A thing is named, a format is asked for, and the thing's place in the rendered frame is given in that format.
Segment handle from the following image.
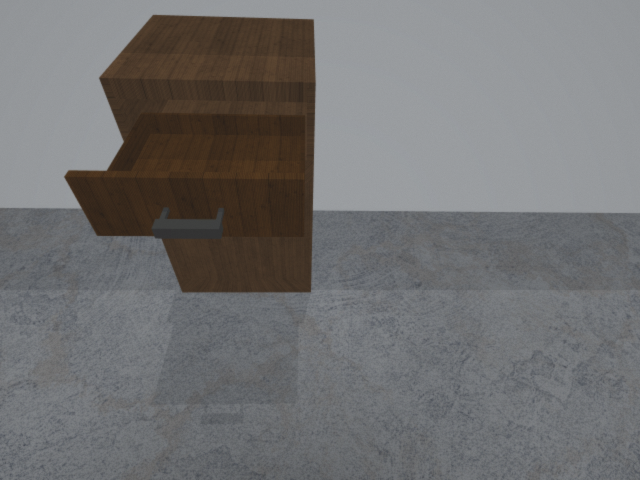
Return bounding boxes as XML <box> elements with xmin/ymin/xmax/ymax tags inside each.
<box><xmin>151</xmin><ymin>207</ymin><xmax>224</xmax><ymax>239</ymax></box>

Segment cabinet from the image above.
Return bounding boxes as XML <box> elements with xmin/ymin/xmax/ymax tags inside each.
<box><xmin>99</xmin><ymin>15</ymin><xmax>316</xmax><ymax>292</ymax></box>

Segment drawer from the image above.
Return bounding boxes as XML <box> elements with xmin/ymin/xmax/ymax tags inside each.
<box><xmin>64</xmin><ymin>112</ymin><xmax>305</xmax><ymax>237</ymax></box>

